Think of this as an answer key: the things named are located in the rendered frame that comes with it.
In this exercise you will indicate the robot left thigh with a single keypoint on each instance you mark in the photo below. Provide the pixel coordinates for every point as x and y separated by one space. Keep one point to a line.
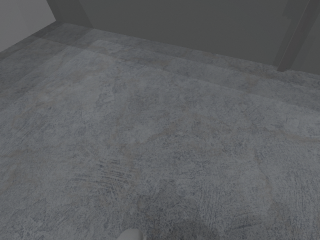
132 234

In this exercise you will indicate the panel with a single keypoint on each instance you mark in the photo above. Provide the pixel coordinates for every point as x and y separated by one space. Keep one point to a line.
301 26

